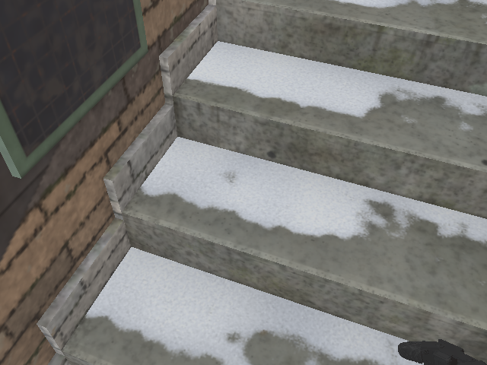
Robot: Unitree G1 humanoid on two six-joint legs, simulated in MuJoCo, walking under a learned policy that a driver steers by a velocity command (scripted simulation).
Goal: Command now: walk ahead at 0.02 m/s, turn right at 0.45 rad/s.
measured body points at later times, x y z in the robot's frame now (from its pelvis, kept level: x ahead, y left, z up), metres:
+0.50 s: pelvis +0.09 +0.07 +0.02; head +0.10 +0.07 +0.47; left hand +0.32 +0.27 -0.09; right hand +0.18 -0.22 -0.05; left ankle +0.12 +0.16 -0.72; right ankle -0.01 -0.06 -0.57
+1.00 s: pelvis +0.08 +0.00 +0.01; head +0.09 -0.02 +0.46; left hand +0.36 +0.10 -0.08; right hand +0.06 -0.29 -0.10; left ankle +0.12 +0.14 -0.72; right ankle +0.03 -0.10 -0.72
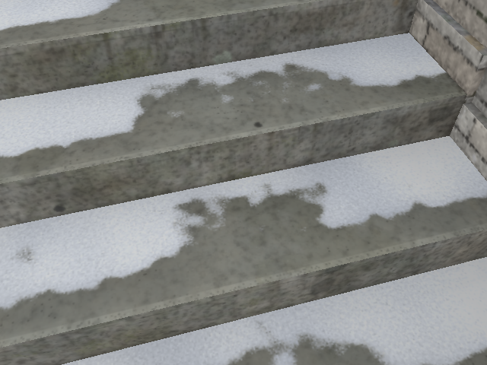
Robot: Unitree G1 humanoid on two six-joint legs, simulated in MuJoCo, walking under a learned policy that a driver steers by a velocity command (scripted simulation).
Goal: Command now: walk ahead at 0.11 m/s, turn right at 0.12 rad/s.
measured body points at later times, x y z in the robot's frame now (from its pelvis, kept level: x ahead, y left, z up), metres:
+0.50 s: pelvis +0.12 +0.06 +0.00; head +0.12 +0.09 +0.45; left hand +0.28 +0.30 -0.12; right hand +0.12 -0.19 -0.12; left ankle +0.06 +0.16 -0.73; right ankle +0.05 -0.06 -0.52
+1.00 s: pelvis +0.36 +0.05 +0.14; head +0.37 +0.06 +0.59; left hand +0.32 +0.28 -0.02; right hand +0.52 -0.18 +0.03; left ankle +0.39 +0.22 -0.28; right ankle +0.37 +0.00 -0.58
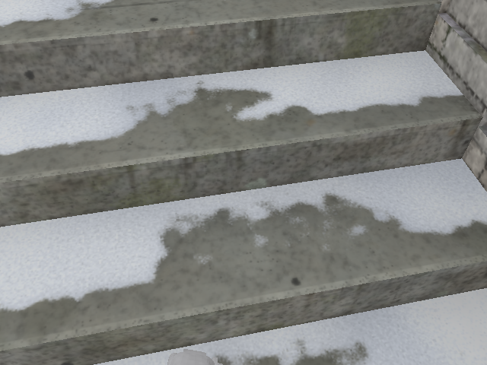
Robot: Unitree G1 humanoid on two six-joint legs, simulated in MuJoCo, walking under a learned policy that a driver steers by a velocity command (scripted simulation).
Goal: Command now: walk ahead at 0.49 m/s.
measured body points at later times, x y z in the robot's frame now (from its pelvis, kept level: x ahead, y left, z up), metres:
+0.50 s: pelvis +0.28 +0.06 +0.14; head +0.27 +0.06 +0.59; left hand +0.43 +0.28 +0.03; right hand +0.26 -0.18 -0.01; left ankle +0.28 +0.11 -0.56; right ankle +0.27 -0.11 -0.36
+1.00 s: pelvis +0.60 +0.02 +0.27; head +0.61 +0.03 +0.72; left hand +0.70 +0.26 +0.13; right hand +0.62 -0.22 +0.12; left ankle +0.47 +0.15 -0.23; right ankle +0.65 -0.07 -0.41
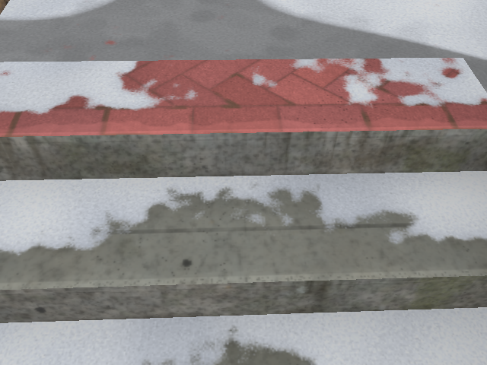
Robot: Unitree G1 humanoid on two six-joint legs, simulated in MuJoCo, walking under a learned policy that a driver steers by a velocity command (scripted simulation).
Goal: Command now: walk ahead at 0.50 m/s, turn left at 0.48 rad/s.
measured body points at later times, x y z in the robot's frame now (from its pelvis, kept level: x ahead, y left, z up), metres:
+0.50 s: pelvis +0.28 +0.05 +0.14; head +0.28 +0.05 +0.59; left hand +0.27 +0.30 -0.01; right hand +0.49 -0.13 +0.02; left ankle +0.34 +0.15 -0.53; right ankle +0.18 -0.13 -0.41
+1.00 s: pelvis +0.46 -0.02 +0.20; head +0.47 -0.04 +0.65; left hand +0.60 +0.24 +0.12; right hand +0.56 -0.24 +0.05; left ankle +0.34 +0.15 -0.53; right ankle +0.60 -0.13 -0.39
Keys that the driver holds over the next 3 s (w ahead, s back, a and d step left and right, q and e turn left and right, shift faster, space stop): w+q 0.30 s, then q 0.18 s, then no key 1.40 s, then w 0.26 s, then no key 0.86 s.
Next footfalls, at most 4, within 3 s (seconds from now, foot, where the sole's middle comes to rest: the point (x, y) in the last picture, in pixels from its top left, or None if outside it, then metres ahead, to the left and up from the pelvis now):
0.34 left None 0.38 0.16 -0.57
0.98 right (314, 270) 0.62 -0.12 -0.42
1.44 left None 0.43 0.01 -0.57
1.86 right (369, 264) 0.64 -0.25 -0.41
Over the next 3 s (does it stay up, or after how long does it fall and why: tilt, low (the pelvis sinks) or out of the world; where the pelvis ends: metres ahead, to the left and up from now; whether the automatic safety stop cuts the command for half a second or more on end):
stays up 0.71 -0.06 0.35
